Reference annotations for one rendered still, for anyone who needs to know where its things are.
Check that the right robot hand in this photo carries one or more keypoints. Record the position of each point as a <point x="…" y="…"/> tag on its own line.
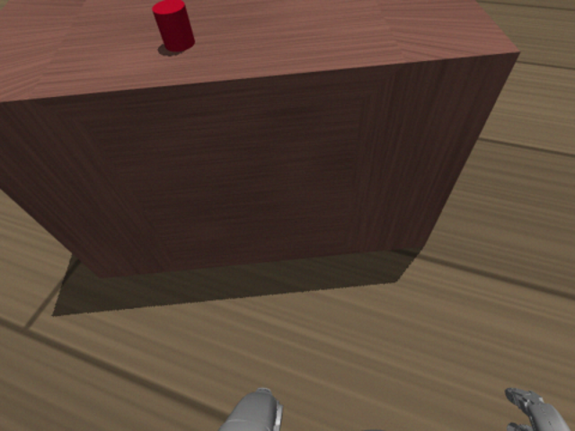
<point x="543" y="417"/>

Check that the can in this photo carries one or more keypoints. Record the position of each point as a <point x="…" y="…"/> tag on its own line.
<point x="174" y="25"/>

